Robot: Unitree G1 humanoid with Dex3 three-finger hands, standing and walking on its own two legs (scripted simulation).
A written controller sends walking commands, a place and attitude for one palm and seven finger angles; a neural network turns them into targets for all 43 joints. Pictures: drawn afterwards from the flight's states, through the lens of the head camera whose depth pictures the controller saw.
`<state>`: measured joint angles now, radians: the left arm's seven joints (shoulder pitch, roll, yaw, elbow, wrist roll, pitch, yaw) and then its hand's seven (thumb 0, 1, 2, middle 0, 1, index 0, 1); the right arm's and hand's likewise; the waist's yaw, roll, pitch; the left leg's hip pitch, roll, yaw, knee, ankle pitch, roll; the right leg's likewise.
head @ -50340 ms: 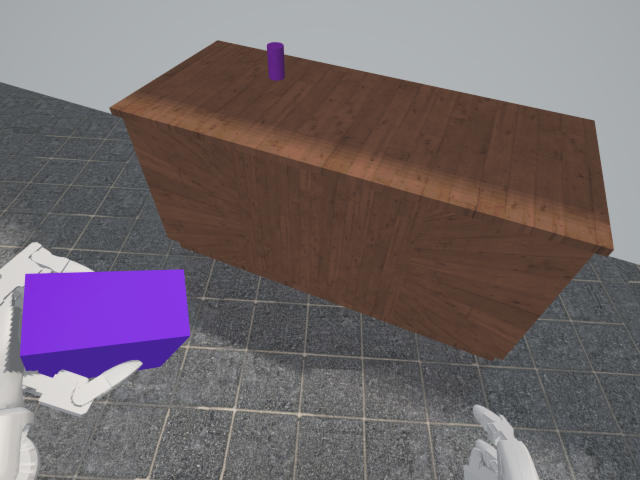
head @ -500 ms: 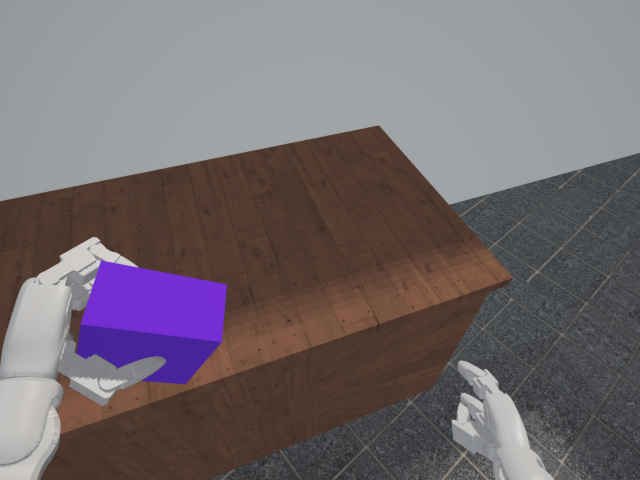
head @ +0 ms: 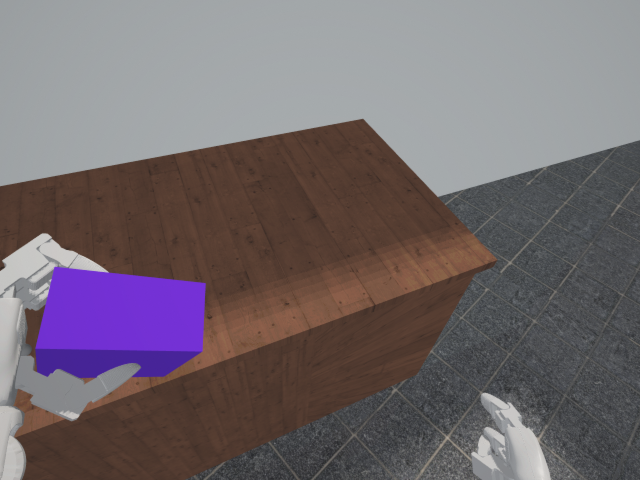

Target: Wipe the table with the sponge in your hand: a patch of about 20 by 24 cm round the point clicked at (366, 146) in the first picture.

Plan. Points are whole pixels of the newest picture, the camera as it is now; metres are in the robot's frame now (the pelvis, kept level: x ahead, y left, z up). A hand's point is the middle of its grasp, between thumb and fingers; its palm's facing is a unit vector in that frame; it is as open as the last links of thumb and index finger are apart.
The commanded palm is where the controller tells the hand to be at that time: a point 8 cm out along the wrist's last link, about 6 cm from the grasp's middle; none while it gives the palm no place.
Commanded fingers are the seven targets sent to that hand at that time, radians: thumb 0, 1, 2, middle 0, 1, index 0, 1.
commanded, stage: step back with the hand held close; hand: left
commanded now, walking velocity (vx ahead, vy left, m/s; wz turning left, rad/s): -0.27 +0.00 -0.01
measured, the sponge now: (141, 332) +0.22 +0.20 +0.14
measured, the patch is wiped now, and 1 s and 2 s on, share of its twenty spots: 0.95 0.95 0.95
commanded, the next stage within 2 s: stop stepping back and stand still in 0.68 s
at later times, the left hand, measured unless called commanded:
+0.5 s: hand out of the picture +0.13 +0.27 +0.16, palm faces +0.36 -0.82 -0.44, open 10.5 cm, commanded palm +0.06 +0.29 +0.19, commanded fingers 0.00 0.10 1.30 -1.20 -1.60 -1.20 -1.60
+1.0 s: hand out of the picture -0.05 +0.21 +0.16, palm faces +0.36 -0.84 -0.40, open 10.5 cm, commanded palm -0.11 +0.25 +0.19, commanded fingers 0.00 0.10 1.30 -1.20 -1.60 -1.20 -1.60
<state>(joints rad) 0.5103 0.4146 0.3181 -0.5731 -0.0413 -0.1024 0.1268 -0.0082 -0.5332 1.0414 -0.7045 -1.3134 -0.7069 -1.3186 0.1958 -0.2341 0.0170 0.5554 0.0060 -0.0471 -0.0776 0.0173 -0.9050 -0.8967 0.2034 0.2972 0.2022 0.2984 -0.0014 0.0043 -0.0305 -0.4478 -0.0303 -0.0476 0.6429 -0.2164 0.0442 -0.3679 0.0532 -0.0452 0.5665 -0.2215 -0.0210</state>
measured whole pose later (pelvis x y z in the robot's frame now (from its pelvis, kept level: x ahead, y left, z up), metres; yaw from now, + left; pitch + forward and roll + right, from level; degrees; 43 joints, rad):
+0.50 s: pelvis -0.09 +0.01 +0.00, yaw +2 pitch +3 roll +0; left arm 0.50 0.47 0.41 -0.63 -0.05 -0.11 0.13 -0.01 -0.54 1.04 -0.71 -1.31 -0.71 -1.32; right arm 0.12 -0.18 -0.01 0.56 0.00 -0.06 -0.05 0.02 -0.91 -0.90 0.20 0.30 0.20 0.30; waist -0.01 -0.10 0.04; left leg -0.38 0.01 0.01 0.63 -0.31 0.00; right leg -0.55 0.03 0.04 0.82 -0.39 0.02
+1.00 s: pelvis -0.25 -0.03 -0.01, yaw +3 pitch +3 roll +1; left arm 0.52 0.42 0.33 -0.55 -0.05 -0.09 0.11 -0.01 -0.54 1.04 -0.71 -1.31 -0.71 -1.32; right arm 0.26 -0.25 -0.02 0.60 0.02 -0.08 -0.07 0.02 -0.90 -0.90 0.20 0.30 0.20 0.30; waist -0.04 -0.05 -0.12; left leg -0.38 0.03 0.00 0.97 -0.45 0.01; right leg -0.53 -0.01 -0.04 0.59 -0.12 -0.03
